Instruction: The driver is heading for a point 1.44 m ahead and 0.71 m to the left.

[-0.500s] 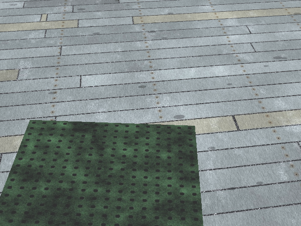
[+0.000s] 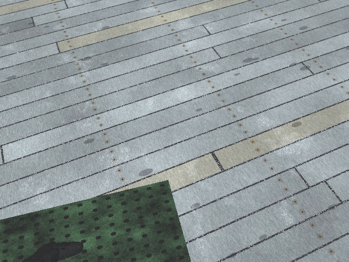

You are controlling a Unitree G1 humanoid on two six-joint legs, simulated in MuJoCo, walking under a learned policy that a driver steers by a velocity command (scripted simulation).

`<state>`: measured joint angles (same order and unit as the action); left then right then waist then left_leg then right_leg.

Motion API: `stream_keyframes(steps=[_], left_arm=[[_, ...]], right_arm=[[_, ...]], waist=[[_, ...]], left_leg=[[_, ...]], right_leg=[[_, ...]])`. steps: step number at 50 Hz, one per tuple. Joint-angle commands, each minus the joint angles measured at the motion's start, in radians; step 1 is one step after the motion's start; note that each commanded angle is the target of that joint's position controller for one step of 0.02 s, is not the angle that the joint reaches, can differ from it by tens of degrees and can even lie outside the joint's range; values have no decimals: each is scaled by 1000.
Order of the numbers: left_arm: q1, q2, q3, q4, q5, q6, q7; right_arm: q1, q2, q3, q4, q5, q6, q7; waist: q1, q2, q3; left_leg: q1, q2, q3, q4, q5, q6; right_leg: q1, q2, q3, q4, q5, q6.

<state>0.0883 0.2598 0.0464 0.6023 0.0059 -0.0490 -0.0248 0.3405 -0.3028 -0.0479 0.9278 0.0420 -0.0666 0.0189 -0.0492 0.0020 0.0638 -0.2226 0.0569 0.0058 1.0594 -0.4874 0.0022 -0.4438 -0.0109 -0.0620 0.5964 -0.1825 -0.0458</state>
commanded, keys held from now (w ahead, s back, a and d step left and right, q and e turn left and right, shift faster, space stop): w+q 1.00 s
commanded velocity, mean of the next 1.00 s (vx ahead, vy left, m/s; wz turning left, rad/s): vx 0.50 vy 0.00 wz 0.48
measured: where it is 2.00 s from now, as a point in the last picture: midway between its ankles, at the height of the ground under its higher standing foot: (70, 157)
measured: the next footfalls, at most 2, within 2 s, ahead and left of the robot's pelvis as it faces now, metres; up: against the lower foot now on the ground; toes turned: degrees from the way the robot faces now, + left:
left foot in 0.44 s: +0.39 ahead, +0.18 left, +0.00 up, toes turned +17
right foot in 0.94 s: +0.74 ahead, +0.11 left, +0.00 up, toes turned +35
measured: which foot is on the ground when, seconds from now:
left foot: up 0.00-0.42, down 0.44-0.96, up 0.98-1.00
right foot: down 0.00-0.46, up 0.48-0.92, down 0.94-1.00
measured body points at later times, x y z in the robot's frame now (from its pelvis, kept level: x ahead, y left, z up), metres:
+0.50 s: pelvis +0.27 +0.07 -0.01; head +0.31 +0.09 +0.44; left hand +0.27 +0.37 -0.14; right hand +0.51 -0.15 -0.11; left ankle +0.35 +0.17 -0.72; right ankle +0.12 -0.11 -0.65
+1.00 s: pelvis +0.57 +0.14 +0.00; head +0.59 +0.15 +0.45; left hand +0.62 +0.47 -0.07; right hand +0.76 -0.09 -0.12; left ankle +0.37 +0.17 -0.68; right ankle +0.70 +0.09 -0.73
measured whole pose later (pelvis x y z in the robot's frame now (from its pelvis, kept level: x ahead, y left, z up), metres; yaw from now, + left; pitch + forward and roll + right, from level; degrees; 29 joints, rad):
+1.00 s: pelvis +0.57 +0.14 +0.00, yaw +34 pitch +2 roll -2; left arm 0.06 0.27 0.06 0.69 0.01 -0.13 -0.02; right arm 0.36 -0.30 -0.08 0.76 0.03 -0.03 -0.02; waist -0.06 0.03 0.01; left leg -0.22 -0.09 -0.21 0.93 -0.51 0.04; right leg -0.45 0.04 0.00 0.54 -0.14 -0.02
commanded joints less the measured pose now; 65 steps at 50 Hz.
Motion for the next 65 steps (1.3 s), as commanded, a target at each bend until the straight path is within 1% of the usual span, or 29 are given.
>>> stream_keyframes(steps=[1,5,10,13,18,20,21,22,23,24,25,26,27,28,30,32,37,41,44,46,47,48,49,50,52,53,55,59,65], left_arm=[[221,139,51,30,-6,-15,8],[122,100,49,56,6,-58,6],[143,122,60,106,17,-64,30],[180,154,71,131,3,-57,39],[209,188,88,170,-26,-23,45],[190,220,96,168,-33,-6,51],[169,226,94,164,-38,4,52],[174,209,84,158,-36,4,54],[254,94,50,117,5,-10,51],[252,60,24,94,-5,-49,41],[123,150,44,74,-49,-78,28],[79,148,42,60,-57,-93,26],[68,143,44,73,-28,-97,36],[81,153,52,77,-6,-94,42],[103,145,57,86,6,-68,42],[100,122,50,78,8,-48,42],[-86,76,30,26,3,-53,30],[-172,98,32,0,-15,-71,8],[-137,133,45,4,-17,-86,-2],[-4,166,64,40,-11,-96,4],[128,203,78,55,6,-100,12],[260,288,97,72,23,-94,19],[292,267,94,102,0,-82,8],[232,170,69,81,-12,-76,10],[141,117,47,80,-1,-59,17],[121,99,39,87,5,-59,19],[118,106,41,106,4,-67,19],[138,146,54,142,-1,-75,17],[217,188,57,202,-24,-52,16]], right_arm=[[-113,-129,-29,-116,0,-32,-1],[-26,-57,-27,-80,-8,26,-12],[-143,-34,-24,-121,-18,28,-4],[-248,-9,-10,-159,-25,23,17],[-317,-38,-17,-223,-23,28,43],[-244,-73,-38,-225,-20,34,45],[-121,-111,-61,-200,-15,36,41],[40,-178,-98,-159,-12,41,26],[100,-302,-129,-149,-8,46,5],[78,-302,-116,-190,-15,27,15],[66,-213,-90,-193,-23,12,22],[27,-179,-81,-192,-21,2,21],[-42,-139,-68,-202,-18,0,19],[-81,-115,-60,-216,-27,-4,16],[-119,-89,-52,-239,-32,-3,7],[-95,-123,-60,-239,-27,-10,-5],[-29,-145,-66,-223,-19,5,-32],[24,-146,-67,-206,-14,18,-39],[21,-144,-70,-208,-16,28,-46],[-4,-120,-64,-223,-19,32,-43],[-16,-74,-45,-240,-29,28,-37],[93,-5,-25,-263,-25,22,-38],[150,-43,-21,-274,-1,15,-38],[77,-138,-44,-258,3,19,-38],[-57,-143,-52,-287,-21,27,-35],[-71,-127,-55,-293,-25,31,-30],[-51,-77,-47,-300,-12,40,-21],[-111,-43,-34,-332,-22,46,-18],[-299,-9,-9,-369,-25,13,14]], waist=[[122,-79,-161],[27,-93,-73],[45,-63,-8],[87,-39,25],[89,-45,38],[36,-80,-36],[-39,-75,-103],[-117,-36,-194],[-58,220,-272],[-29,231,-433],[-81,104,-353],[-59,73,-238],[-16,-7,-155],[21,29,-125],[54,15,-122],[59,46,-96],[-5,68,-62],[-37,88,-49],[-7,116,-54],[67,125,-110],[132,87,-230],[118,-138,-390],[97,-346,-419],[121,-193,-265],[106,-74,-93],[86,-80,-59],[62,-123,-55],[67,-67,-36],[132,-43,2]], left_leg=[[-493,65,-81,168,81,16],[-361,99,-91,101,239,-19],[-437,83,-91,-152,483,-28],[-426,69,-32,-310,563,-7],[-457,34,28,-411,416,61],[-317,-39,96,-402,310,103],[-153,-90,123,-433,307,133],[113,-123,89,-482,353,171],[447,117,-357,-525,304,312],[616,268,-863,-731,87,452],[582,262,-784,-797,74,382],[461,230,-650,-790,129,341],[309,183,-527,-788,237,301],[194,152,-443,-779,431,291],[104,100,-376,-831,462,273],[35,95,-321,-837,616,291],[-2,28,-256,-828,495,223],[35,57,-331,-779,403,209],[112,91,-417,-690,417,189],[106,46,-407,-573,537,153],[17,-5,-358,-359,498,120],[-275,-145,-228,-18,165,47],[-509,-131,-190,184,-121,26],[-576,-66,-206,261,-35,18],[-536,-3,-149,215,106,11],[-502,26,-148,169,143,13],[-453,50,-123,119,174,8],[-501,60,-121,-34,287,-13],[-405,19,-17,-393,503,7]], right_leg=[[507,-296,344,-298,121,-186],[274,-253,146,-450,175,-172],[304,-220,-33,-485,212,-132],[346,-245,-92,-492,224,-119],[531,-297,-135,-385,408,-91],[555,-287,-159,-221,755,-65],[524,-259,-182,-46,852,-40],[391,-211,-198,200,745,4],[-9,-86,-180,580,58,78],[-241,76,73,790,-440,91],[-353,16,164,818,-373,61],[-375,-28,155,753,-285,34],[-325,-72,147,664,-211,28],[-243,-94,152,595,-171,33],[-164,-111,149,528,-109,46],[-161,-101,128,450,-79,83],[-135,-35,115,72,219,117],[-78,4,128,-72,269,106],[-33,8,149,-121,170,72],[155,19,115,-180,142,26],[397,-89,203,-144,124,-31],[765,-318,556,-163,9,-159],[837,-434,897,-273,-261,-240],[714,-393,785,-306,-386,-195],[457,-300,496,-340,-178,-133],[382,-265,410,-365,-93,-122],[321,-242,302,-406,15,-127],[331,-250,176,-452,166,-163],[373,-213,24,-457,234,-130]])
